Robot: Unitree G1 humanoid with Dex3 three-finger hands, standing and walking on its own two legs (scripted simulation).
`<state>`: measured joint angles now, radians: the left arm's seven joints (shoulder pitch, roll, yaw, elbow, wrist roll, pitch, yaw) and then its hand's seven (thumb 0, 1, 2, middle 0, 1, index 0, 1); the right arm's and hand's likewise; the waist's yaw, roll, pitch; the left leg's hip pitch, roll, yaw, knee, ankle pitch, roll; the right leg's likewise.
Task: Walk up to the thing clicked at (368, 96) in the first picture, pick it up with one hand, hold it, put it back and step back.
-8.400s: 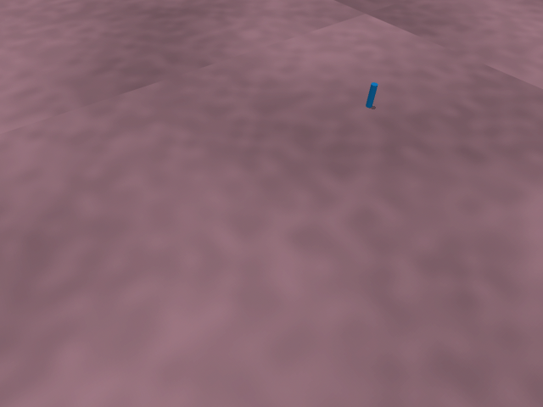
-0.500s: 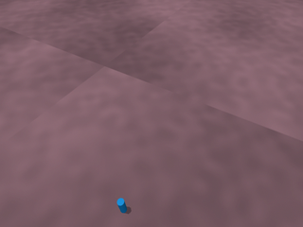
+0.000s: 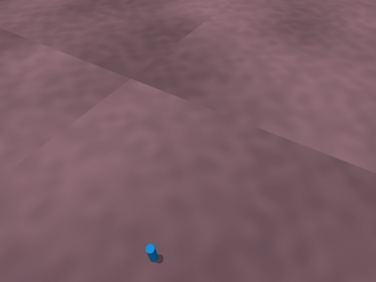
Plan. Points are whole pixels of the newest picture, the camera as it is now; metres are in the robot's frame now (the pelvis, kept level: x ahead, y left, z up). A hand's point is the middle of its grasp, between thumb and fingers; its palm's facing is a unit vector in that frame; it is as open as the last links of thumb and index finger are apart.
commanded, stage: stand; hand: left
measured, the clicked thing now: (152, 253) +0.36 +0.18 -0.71
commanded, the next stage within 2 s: go down in 0.40 s
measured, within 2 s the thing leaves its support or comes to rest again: neither
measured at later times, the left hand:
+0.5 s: hand out of the picture +0.08 +0.26 -0.16, palm faces -0.01 -0.94 -0.34, open 7.4 cm
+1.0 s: hand out of the picture +0.13 +0.28 -0.21, palm faces +0.08 -0.95 -0.30, open 15.9 cm
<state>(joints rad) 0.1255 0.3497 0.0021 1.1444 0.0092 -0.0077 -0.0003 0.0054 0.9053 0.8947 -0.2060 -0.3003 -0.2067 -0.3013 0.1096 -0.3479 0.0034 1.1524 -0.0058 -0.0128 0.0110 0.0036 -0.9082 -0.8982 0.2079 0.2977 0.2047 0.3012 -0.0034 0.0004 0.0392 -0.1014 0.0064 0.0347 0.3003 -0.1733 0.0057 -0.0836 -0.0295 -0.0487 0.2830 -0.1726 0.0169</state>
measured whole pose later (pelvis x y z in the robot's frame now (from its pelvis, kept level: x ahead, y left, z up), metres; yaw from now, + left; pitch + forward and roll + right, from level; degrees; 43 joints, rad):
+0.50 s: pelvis +0.01 +0.00 +0.00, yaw +0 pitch -2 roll +0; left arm 0.11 0.35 0.01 1.14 0.01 -0.01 0.00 0.01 0.91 0.89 -0.21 -0.30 -0.21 -0.30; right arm 0.10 -0.35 0.01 1.13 -0.01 -0.02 0.00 0.00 -0.91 -0.90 0.21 0.30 0.20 0.30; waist 0.00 0.00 0.04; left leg -0.08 0.00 0.04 0.30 -0.19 0.01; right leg -0.06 -0.03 -0.05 0.28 -0.19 0.02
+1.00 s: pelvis -0.03 +0.00 -0.08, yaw -1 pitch +15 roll -1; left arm 0.13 0.37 0.28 0.76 0.03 0.01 -0.13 0.00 -0.23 0.11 -0.09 -0.08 -0.10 -0.08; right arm 0.25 -0.26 -0.04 0.64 0.03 -0.06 -0.01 0.01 -0.91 -0.90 0.21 0.30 0.20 0.30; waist -0.03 0.00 -0.08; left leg -0.83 0.04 0.02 1.05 -0.47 0.01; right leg -0.80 -0.02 -0.04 1.01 -0.46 0.01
